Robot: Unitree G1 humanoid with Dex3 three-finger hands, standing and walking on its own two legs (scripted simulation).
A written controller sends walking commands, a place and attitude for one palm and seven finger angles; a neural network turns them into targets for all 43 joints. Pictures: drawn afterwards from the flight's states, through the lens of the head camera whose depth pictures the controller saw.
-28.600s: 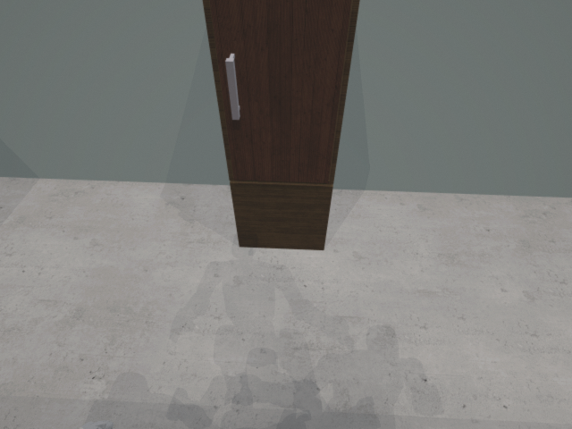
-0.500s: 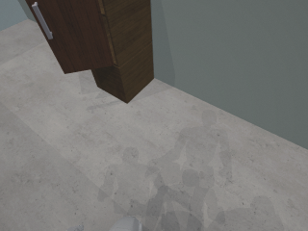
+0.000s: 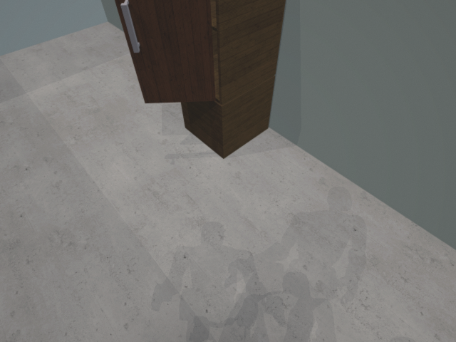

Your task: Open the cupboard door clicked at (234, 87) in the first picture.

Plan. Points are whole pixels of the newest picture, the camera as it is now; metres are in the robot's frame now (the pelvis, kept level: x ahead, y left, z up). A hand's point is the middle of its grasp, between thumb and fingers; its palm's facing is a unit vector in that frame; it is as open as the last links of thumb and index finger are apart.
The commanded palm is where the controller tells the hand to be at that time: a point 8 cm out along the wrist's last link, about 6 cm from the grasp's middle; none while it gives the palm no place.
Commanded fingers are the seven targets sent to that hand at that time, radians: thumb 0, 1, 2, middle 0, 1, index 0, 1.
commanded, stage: take the last steps up to it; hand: left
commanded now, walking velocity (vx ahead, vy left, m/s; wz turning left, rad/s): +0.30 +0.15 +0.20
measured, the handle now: (131, 27) +1.11 +0.45 +0.02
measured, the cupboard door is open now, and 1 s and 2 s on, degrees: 50 50 50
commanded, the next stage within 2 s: come to a stop and stand still in 1.40 s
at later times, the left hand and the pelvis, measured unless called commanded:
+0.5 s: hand out of the picture +0.06 +0.25 -0.18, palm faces +0.17 -0.97 -0.18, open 7.4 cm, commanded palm none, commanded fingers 0.00 0.90 0.90 -0.20 -0.30 -0.20 -0.30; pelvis +0.14 +0.08 -0.01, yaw +5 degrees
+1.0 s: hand (127, 238) +0.35 +0.28 -0.15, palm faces +0.12 -0.97 -0.22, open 7.2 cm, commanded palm none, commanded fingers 0.00 0.90 0.90 -0.20 -0.30 -0.20 -0.30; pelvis +0.32 +0.09 +0.02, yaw +4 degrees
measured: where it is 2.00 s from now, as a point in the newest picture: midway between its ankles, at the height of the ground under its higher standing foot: (206, 259)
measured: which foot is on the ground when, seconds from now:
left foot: down 0.00-0.00, up 0.02-0.38, down 0.40-0.78, up 0.80-1.00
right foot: down 0.00-0.38, up 0.40-0.76, down 0.78-1.00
